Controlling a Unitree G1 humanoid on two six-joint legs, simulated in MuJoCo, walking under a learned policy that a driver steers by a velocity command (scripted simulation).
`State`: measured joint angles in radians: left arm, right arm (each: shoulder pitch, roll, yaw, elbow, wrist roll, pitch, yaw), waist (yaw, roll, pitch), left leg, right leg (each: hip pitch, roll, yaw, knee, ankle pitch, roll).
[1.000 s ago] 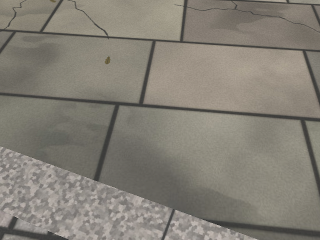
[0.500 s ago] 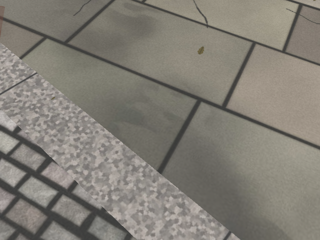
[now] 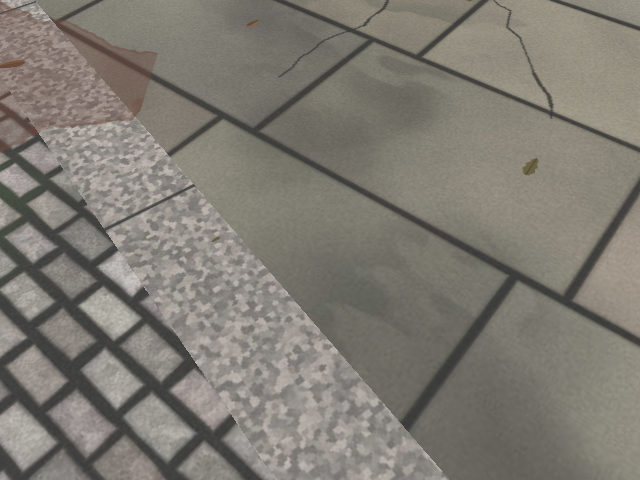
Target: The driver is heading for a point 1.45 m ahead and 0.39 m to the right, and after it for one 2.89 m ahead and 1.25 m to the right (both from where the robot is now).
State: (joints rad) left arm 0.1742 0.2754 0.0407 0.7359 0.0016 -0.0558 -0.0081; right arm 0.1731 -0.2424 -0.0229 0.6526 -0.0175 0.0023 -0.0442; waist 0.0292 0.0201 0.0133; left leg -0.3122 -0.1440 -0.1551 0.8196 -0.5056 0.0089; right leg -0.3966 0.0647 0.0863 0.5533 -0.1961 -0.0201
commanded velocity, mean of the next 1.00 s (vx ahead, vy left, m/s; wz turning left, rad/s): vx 0.52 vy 0.00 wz -0.45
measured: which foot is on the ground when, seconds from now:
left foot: up 0.00-0.24, down 0.26-0.84, up 0.86-1.00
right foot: down 0.00-0.26, up 0.28-0.82, down 0.84-1.00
